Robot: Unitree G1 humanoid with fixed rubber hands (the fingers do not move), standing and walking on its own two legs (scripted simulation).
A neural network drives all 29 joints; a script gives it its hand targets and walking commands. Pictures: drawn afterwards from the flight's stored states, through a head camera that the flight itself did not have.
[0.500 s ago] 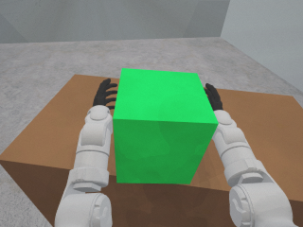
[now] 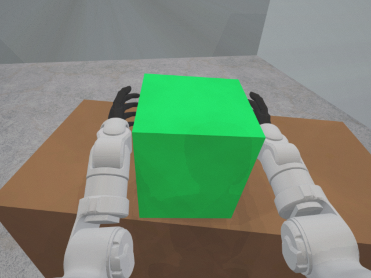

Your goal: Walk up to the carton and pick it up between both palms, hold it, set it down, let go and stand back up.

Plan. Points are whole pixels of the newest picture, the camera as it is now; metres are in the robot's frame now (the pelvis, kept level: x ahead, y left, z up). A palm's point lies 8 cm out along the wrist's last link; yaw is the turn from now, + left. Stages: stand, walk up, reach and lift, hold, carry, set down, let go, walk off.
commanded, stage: reach and lift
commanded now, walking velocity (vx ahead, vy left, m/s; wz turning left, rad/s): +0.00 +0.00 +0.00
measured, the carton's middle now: (189, 148) +0.38 +0.00 +0.15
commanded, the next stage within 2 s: hold in 1.60 s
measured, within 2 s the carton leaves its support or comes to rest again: neither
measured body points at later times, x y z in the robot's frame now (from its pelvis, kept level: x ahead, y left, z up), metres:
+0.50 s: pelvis +0.00 +0.01 +0.00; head -0.07 +0.04 +0.44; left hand +0.40 +0.15 +0.26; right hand +0.39 -0.16 +0.25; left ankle +0.02 +0.12 -0.75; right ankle +0.01 -0.10 -0.75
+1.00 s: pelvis +0.00 +0.01 +0.00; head -0.08 +0.03 +0.44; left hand +0.40 +0.15 +0.29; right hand +0.39 -0.16 +0.29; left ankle +0.02 +0.12 -0.75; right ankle +0.01 -0.10 -0.75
